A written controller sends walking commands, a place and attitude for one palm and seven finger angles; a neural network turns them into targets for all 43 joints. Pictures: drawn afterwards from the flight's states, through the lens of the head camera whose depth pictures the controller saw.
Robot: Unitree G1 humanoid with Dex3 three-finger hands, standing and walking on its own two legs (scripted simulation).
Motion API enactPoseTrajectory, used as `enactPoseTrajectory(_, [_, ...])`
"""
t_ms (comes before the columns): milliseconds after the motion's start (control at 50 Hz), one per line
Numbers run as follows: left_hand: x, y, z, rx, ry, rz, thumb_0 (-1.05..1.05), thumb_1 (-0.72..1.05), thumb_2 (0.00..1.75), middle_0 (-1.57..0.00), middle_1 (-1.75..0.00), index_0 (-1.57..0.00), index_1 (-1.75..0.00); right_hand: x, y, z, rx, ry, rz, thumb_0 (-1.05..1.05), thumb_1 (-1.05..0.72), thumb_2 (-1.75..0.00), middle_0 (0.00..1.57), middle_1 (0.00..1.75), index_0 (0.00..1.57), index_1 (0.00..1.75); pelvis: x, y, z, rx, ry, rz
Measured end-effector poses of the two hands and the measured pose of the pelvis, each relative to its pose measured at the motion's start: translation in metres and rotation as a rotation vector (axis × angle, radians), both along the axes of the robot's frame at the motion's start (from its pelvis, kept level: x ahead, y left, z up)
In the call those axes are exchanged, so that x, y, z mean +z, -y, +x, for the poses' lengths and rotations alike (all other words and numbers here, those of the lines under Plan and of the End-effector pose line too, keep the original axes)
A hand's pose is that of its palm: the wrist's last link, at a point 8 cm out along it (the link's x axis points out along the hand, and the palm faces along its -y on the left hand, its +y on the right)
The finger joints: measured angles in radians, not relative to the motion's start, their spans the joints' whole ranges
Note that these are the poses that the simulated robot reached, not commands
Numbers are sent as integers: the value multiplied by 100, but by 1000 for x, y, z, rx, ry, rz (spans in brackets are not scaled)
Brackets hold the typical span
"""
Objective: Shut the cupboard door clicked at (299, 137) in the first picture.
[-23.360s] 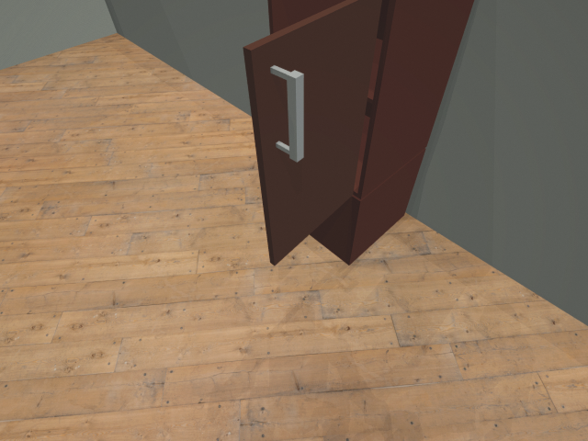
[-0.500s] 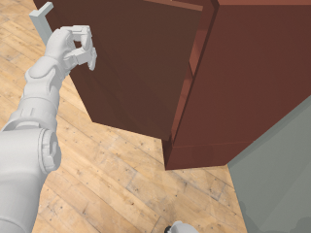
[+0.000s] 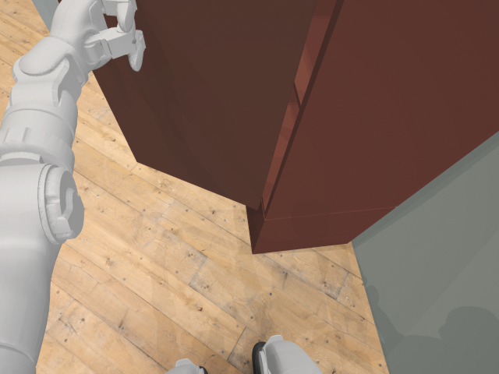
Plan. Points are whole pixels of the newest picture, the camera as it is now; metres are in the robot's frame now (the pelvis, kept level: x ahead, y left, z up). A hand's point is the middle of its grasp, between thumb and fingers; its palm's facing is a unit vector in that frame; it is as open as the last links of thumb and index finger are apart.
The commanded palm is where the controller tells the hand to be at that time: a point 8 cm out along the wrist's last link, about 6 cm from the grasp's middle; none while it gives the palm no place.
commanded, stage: pull the fist back off the door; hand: left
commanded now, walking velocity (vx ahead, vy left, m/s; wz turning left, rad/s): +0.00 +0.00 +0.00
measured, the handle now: (66, 14) +0.62 +0.17 +0.15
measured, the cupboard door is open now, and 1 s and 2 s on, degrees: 61 58 58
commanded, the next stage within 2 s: draw the hand back to the body in 0.86 s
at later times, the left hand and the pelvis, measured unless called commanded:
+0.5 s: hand (142, 39) +0.53 +0.06 +0.18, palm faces +0.08 -1.00 -0.01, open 3.1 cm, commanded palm +0.48 +0.12 +0.16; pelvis +0.00 -0.01 +0.01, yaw -2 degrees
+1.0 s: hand (161, 83) +0.47 +0.05 +0.17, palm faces +0.02 -1.00 -0.01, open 3.1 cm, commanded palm +0.43 +0.12 +0.16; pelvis -0.02 -0.01 +0.02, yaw +0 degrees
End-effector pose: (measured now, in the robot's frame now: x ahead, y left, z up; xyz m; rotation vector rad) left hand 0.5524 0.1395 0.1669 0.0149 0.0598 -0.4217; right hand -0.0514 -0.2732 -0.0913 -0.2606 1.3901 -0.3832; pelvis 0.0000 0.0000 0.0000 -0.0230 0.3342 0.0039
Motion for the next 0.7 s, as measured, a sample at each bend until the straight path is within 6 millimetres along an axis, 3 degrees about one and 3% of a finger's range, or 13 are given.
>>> enactPoseTrajectory(100, [-7, 1, 4, 286, -47, -151, 2, 89, 92, -130, -150, -129, -150, -2, -8, 2, 18, 4, 61, 0, -90, -90, 20, 30, 20, 30, 1, 0, 3, 4, -17, -8])
enactPoseTrajectory(200, [-7, 9, -11, 492, 72, -32, 2, 89, 91, -130, -150, -129, -150, -9, -25, 10, 59, 27, 174, 0, -90, -90, 20, 30, 20, 30, 4, 2, 7, -4, -18, -5])
enactPoseTrajectory(260, [-11, 22, -22, 483, 89, 27, 2, 89, 91, -130, -150, -129, -150, -14, -34, 16, 54, 39, 224, 0, -90, -90, 20, 30, 20, 30, 6, 4, 8, -7, 6, 0])
enactPoseTrajectory(360, [-20, 37, -34, 452, -24, -4, 2, 89, 90, -130, -150, -129, -150, -15, -33, 27, 24, 91, 223, 0, -90, -90, 21, 30, 20, 30, 11, 9, 7, -16, 51, 6])
enactPoseTrajectory(440, [0, 32, -41, 489, 59, -53, 2, 89, 90, -130, -150, -129, -150, -13, -24, 36, 25, 158, 197, 0, -90, -90, 21, 30, 20, 30, 13, 11, 6, -31, 80, 10])
enactPoseTrajectory(520, [16, 19, -55, 492, 145, 4, 2, 89, 90, -130, -150, -129, -150, -12, -15, 42, 37, 192, 190, 0, -90, -90, 20, 30, 20, 30, 14, 14, 4, -35, 103, 17])
enactPoseTrajectory(620, [-6, 3, -84, 470, 35, 16, 1, 90, 90, -130, -150, -129, -150, -8, -2, 52, 58, 206, 173, 0, -90, -90, 20, 30, 20, 30, 18, 16, -2, -21, 141, 17])
enactPoseTrajectory(700, [-22, 3, -109, 463, 21, -21, 1, 90, 90, -130, -150, -129, -150, -1, 5, 67, 99, 247, 133, 0, -91, -90, 20, 30, 20, 30, 19, 15, -10, -4, 173, 13])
